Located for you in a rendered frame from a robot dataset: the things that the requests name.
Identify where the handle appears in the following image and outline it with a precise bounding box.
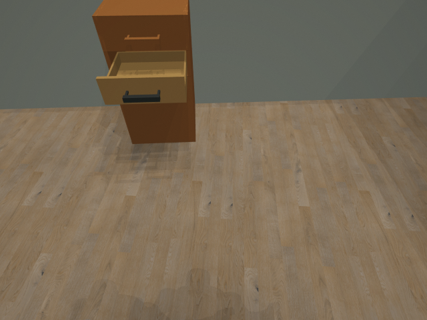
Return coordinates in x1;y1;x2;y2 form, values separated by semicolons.
122;90;160;103
124;37;160;45

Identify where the drawer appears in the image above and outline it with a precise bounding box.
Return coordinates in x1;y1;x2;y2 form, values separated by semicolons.
96;51;187;105

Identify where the cabinet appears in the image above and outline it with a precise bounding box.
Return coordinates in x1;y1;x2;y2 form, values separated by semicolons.
92;0;195;144

